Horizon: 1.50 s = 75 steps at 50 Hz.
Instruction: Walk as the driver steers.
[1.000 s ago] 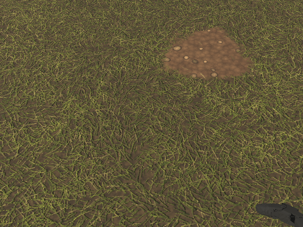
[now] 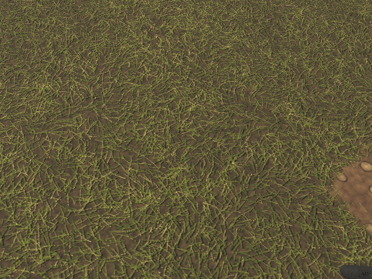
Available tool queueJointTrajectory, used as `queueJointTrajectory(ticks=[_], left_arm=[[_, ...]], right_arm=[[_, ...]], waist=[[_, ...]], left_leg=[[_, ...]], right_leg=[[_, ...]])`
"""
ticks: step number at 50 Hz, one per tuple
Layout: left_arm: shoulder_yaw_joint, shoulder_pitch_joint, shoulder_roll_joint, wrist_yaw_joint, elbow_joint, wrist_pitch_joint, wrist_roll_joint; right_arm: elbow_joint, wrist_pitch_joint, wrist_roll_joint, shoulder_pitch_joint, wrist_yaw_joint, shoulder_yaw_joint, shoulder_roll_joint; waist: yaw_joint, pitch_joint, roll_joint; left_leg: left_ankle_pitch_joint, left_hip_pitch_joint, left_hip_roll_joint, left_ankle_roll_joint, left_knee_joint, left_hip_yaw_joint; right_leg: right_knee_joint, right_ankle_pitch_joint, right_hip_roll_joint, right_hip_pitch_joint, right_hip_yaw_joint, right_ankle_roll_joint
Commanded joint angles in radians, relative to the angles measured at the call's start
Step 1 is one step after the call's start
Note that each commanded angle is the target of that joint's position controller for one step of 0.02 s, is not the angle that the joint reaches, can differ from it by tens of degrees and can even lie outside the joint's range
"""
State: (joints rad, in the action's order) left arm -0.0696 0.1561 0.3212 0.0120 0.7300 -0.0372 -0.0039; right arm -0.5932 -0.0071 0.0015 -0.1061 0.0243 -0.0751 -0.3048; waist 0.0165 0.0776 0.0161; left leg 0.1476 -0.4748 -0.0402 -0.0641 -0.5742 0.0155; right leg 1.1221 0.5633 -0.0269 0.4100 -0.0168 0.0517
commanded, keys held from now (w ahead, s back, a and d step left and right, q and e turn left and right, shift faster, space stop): q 0.06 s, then no key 0.74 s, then w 0.20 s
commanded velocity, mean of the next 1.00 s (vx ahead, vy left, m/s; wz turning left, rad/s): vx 0.05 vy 0.00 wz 0.18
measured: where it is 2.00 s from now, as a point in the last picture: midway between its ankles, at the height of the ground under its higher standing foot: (205, 223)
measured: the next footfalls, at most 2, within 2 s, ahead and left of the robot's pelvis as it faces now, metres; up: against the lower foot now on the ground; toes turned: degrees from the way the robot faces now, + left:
right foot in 0.32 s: +0.11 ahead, -0.15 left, +0.00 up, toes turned +8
right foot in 1.52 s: +0.51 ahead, -0.12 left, +0.00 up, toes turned -6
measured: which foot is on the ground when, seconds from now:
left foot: down 0.00-1.00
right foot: up 0.00-0.30, down 0.32-1.00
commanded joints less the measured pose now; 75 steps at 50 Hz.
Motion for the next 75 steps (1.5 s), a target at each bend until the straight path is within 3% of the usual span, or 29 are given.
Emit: queueJointTrajectory(ticks=[1, 4, 8, 12, 15, 16, 17, 18, 19, 21, 23, 27, 31, 40, 42, 44, 47, 48, 50, 52, 53, 54, 55, 57, 60, 65, 70, 73, 75], left_arm=[[-0.024, 0.002, 0.117, 0.018, -0.077, 0.006, 0.014], [-0.02, 0.037, 0.093, 0.02, -0.068, 0.022, 0.014], [0.0, 0.027, 0.051, 0.018, -0.06, 0.029, 0.011], [0.001, -0.005, 0.055, 0.006, -0.077, 0.031, 0.004], [0.005, 0.04, 0.028, -0.01, -0.067, 0.019, 0.011], [0.003, 0.045, 0.05, -0.012, -0.072, 0.015, 0.03], [-0.01, 0.042, 0.129, -0.008, -0.09, 0.014, 0.049], [-0.006, 0.001, 0.115, -0.011, -0.073, 0.014, 0.06], [0.012, -0.073, 0.058, -0.011, -0.102, 0.008, 0.053], [0.011, -0.051, 0.062, -0.01, -0.089, -0.001, 0.031], [0.015, -0.011, 0.057, -0.007, -0.071, -0.005, 0.027], [0.023, 0.026, 0.038, -0.005, -0.074, 0.002, 0.029], [0.024, 0.05, 0.03, -0.002, -0.073, 0.001, 0.022], [0.028, 0.062, 0.009, -0.011, -0.06, 0.001, 0.018], [0.025, 0.087, 0.013, -0.009, -0.045, 0.006, 0.016], [0.014, 0.102, 0.047, -0.002, -0.044, 0.009, 0.004], [-0.007, 0.162, 0.113, 0.01, -0.024, -0.006, -0.011], [-0.01, 0.169, 0.118, 0.012, -0.018, -0.01, -0.014], [-0.007, 0.135, 0.106, 0.005, -0.023, -0.012, -0.019], [0.005, 0.069, 0.067, -0.003, -0.042, -0.011, -0.02], [0.024, 0.024, 0.004, -0.003, -0.078, -0.023, -0.019], [0.022, 0.024, 0.017, 0.005, -0.112, -0.042, -0.027], [0.002, 0.044, 0.069, 0.006, -0.098, -0.051, -0.047], [0.002, 0.073, 0.048, -0.006, -0.07, -0.051, -0.049], [-0.002, 0.072, 0.021, -0.028, -0.057, -0.033, -0.033], [0.017, -0.039, -0.022, -0.04, -0.122, -0.022, -0.023], [0.027, -0.171, -0.027, -0.072, -0.192, -0.03, -0.023], [0.004, -0.134, 0.019, -0.085, -0.208, -0.027, -0.022], [-0.037, 0.088, 0.091, -0.078, -0.161, -0.016, -0.025]], right_arm=[[0.056, 0.006, -0.022, -0.063, -0.018, -0.043, -0.145], [0.067, -0.007, 0.006, -0.007, -0.034, -0.044, -0.154], [0.051, -0.013, 0.003, -0.015, -0.049, -0.041, -0.146], [0.035, -0.022, 0.009, -0.027, -0.041, -0.028, -0.131], [0.02, -0.026, 0.002, -0.023, -0.036, -0.005, -0.089], [0.004, -0.021, 0.006, -0.069, -0.035, 0.005, -0.059], [-0.001, -0.014, 0.02, -0.127, -0.035, 0.011, -0.035], [0.018, -0.006, 0.01, -0.095, -0.036, 0.001, -0.057], [0.006, -0.003, 0.018, -0.076, -0.04, -0.008, -0.092], [-0.01, -0.014, 0.025, -0.04, -0.04, -0.004, -0.058], [-0.013, -0.022, 0.026, -0.04, -0.034, 0.002, -0.037], [-0.039, -0.013, 0.015, -0.05, -0.031, -0.003, -0.049], [-0.059, 0.003, 0.016, -0.058, -0.034, 0.002, -0.032], [-0.09, 0.0, 0.01, -0.076, -0.048, 0.003, -0.03], [-0.107, -0.005, 0.006, -0.096, -0.051, 0.004, -0.027], [-0.106, 0.002, -0.003, -0.096, -0.052, -0.001, -0.037], [-0.076, 0.058, -0.026, -0.029, -0.036, 0.007, -0.002], [-0.071, 0.075, -0.027, -0.008, -0.029, 0.006, -0.004], [-0.09, 0.096, -0.029, -0.055, -0.013, 0.006, 0.004], [-0.164, 0.099, -0.022, -0.227, -0.006, -0.017, -0.038], [-0.185, 0.103, -0.015, -0.341, -0.012, -0.044, -0.124], [-0.195, 0.107, -0.01, -0.436, -0.004, -0.062, -0.197], [-0.192, 0.114, 0.001, -0.406, -0.008, -0.036, -0.119], [-0.173, 0.119, 0.002, -0.322, -0.016, -0.018, -0.061], [-0.177, 0.114, 0.009, -0.272, -0.018, 0.001, -0.012], [-0.195, 0.11, 0.009, -0.257, -0.036, -0.006, -0.07], [-0.236, 0.099, -0.01, -0.304, -0.043, -0.011, -0.111], [-0.233, 0.081, -0.013, -0.283, -0.048, -0.022, -0.151], [-0.219, 0.063, -0.011, -0.257, -0.058, -0.029, -0.176]], waist=[[-0.037, -0.24, -0.074], [0.012, -0.224, -0.124], [-0.008, -0.253, -0.133], [-0.037, -0.215, -0.164], [0.001, -0.186, -0.155], [-0.008, -0.18, -0.112], [-0.058, -0.177, 0.066], [-0.075, -0.129, 0.232], [-0.073, -0.106, 0.191], [-0.052, -0.107, 0.154], [-0.044, -0.093, 0.14], [-0.02, -0.045, 0.027], [-0.007, -0.093, -0.041], [-0.013, -0.112, -0.035], [-0.013, -0.11, -0.014], [-0.008, -0.027, 0.045], [0.014, 0.075, 0.146], [0.02, 0.09, 0.141], [-0.017, 0.061, 0.141], [-0.098, -0.022, 0.1], [-0.139, -0.055, -0.103], [-0.164, -0.106, -0.306], [-0.14, -0.071, -0.186], [-0.087, -0.039, -0.091], [-0.06, -0.025, -0.115], [-0.075, 0.015, -0.078], [-0.103, 0.058, -0.076], [-0.042, -0.015, -0.112], [0.087, -0.156, -0.126]], left_leg=[[-0.3, 0.389, 0.274, -0.211, 0.207, 0.375], [-0.31, 0.228, 0.214, -0.195, 0.235, 0.31], [-0.232, 0.198, 0.197, -0.181, 0.221, 0.284], [-0.026, 0.174, 0.204, -0.166, 0.221, 0.337], [0.06, 0.131, 0.166, -0.107, 0.174, 0.335], [0.122, 0.095, 0.125, -0.05, 0.136, 0.307], [0.258, 0.042, 0.022, 0.016, -0.009, 0.203], [0.295, 0.077, -0.014, 0.054, -0.026, 0.098], [0.241, 0.153, 0.02, 0.075, -0.042, 0.097], [0.093, 0.221, 0.02, 0.081, 0.035, 0.084], [0.033, 0.273, 0.039, 0.074, 0.073, 0.103], [0.078, 0.213, 0.054, 0.035, 0.105, 0.131], [-0.006, 0.221, 0.065, 0.04, 0.103, 0.145], [-0.091, 0.264, 0.073, 0.033, 0.078, 0.152], [0.134, 0.253, 0.041, 0.028, 0.068, 0.121], [0.393, 0.135, 0.002, 0.019, 0.016, 0.069], [0.266, -0.05, 0.015, 0.02, -0.149, -0.021], [0.256, -0.061, 0.041, 0.01, -0.155, -0.006], [0.255, 0.06, 0.041, -0.017, -0.02, -0.031], [0.107, 0.412, 0.034, -0.029, 0.078, 0.006], [0.241, 0.56, 0.188, -0.105, 0.213, 0.289], [0.246, 0.678, 0.388, -0.233, 0.35, 0.655], [0.216, 0.672, 0.42, -0.247, 0.338, 0.647], [0.173, 0.635, 0.356, -0.164, 0.344, 0.42], [-0.078, 0.546, 0.275, -0.095, 0.389, 0.175], [-0.209, 0.446, 0.249, -0.092, 0.445, -0.021], [-0.283, 0.473, 0.284, -0.076, 0.44, -0.118], [-0.753, 0.573, 0.305, -0.046, 0.275, -0.17], [-0.96, 0.533, 0.285, -0.017, -0.036, -0.198]], right_leg=[[0.082, -0.065, -0.03, 0.269, 0.099, 0.003], [-0.036, -0.141, 0.0, 0.131, 0.07, 0.017], [-0.21, -0.208, -0.002, 0.04, 0.065, 0.029], [-0.346, -0.215, 0.001, -0.025, 0.057, 0.01], [-0.626, -0.351, 0.015, -0.182, 0.025, -0.033], [-0.692, -0.421, -0.042, -0.249, 0.078, -0.059], [-0.736, -0.552, -0.208, -0.274, 0.243, -0.125], [-0.811, -0.471, -0.284, -0.114, 0.361, -0.23], [-0.824, -0.399, -0.25, -0.066, 0.332, -0.229], [-0.791, -0.296, -0.15, -0.077, 0.228, -0.146], [-0.789, -0.216, -0.118, -0.052, 0.191, -0.109], [-0.743, -0.149, -0.059, -0.072, 0.121, -0.084], [-0.682, -0.285, -0.041, -0.132, 0.09, -0.087], [-0.662, -0.367, -0.023, -0.141, 0.07, -0.08], [-0.688, -0.159, -0.012, -0.129, 0.068, -0.094], [-0.746, 0.105, -0.049, -0.098, 0.148, -0.153], [-0.906, 0.241, -0.266, -0.171, 0.45, -0.279], [-0.912, 0.183, -0.292, -0.173, 0.478, -0.295], [-0.872, 0.036, -0.25, -0.163, 0.38, -0.26], [-0.727, -0.16, -0.133, -0.003, 0.208, -0.178], [-0.42, -0.266, 0.008, 0.158, 0.051, -0.098], [-0.112, -0.057, 0.08, 0.337, 0.047, -0.06], [0.046, -0.002, 0.056, 0.433, 0.162, -0.076], [0.069, -0.18, -0.002, 0.472, 0.198, -0.117], [0.005, -0.345, -0.037, 0.404, 0.157, -0.101], [-0.241, -0.525, -0.043, 0.369, 0.078, -0.046], [-0.463, -0.593, -0.031, 0.283, -0.015, -0.09], [-0.487, -0.485, 0.037, 0.177, -0.077, -0.157], [-0.51, -0.453, 0.111, -0.118, -0.103, -0.213]])
Keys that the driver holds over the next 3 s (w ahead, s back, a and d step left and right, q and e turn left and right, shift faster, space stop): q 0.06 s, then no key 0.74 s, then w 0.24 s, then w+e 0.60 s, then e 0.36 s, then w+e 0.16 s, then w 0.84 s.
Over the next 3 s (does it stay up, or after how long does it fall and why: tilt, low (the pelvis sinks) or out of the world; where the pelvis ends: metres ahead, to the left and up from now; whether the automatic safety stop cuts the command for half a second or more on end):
stays up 0.91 -0.26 0.00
